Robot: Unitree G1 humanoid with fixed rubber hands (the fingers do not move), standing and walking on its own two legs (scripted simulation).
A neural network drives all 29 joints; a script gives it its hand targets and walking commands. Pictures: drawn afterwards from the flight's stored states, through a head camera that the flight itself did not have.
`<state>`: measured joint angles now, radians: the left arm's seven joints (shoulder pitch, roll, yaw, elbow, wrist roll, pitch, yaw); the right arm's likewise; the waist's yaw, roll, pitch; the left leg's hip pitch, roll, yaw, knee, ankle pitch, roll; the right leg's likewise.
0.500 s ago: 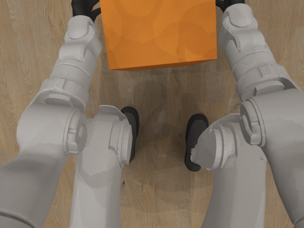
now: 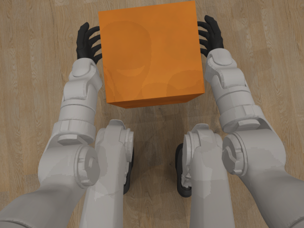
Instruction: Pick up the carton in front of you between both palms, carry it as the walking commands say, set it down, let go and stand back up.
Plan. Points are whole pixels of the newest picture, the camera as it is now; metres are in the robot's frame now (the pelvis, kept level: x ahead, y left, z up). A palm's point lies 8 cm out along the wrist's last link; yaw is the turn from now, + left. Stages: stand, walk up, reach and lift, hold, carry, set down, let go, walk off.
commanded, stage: reach and lift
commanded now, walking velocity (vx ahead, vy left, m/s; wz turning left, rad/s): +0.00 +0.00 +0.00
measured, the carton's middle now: (152, 67) +0.49 +0.02 -0.16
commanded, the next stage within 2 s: none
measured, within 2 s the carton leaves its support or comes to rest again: neither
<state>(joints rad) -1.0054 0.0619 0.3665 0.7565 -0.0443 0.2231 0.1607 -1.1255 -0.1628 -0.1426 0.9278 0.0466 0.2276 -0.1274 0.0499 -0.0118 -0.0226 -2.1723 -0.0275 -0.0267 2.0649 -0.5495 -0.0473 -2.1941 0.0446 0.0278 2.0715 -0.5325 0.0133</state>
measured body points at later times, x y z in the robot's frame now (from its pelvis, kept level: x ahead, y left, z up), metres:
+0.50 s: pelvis +0.02 +0.00 +0.13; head +0.23 +0.00 +0.53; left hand +0.47 +0.18 +0.08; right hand +0.49 -0.12 +0.07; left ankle +0.12 +0.13 -0.37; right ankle +0.12 -0.12 -0.37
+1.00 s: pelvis +0.08 +0.00 +0.28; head +0.17 +0.00 +0.72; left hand +0.44 +0.17 +0.25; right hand +0.44 -0.13 +0.24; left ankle +0.12 +0.13 -0.37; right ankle +0.12 -0.12 -0.37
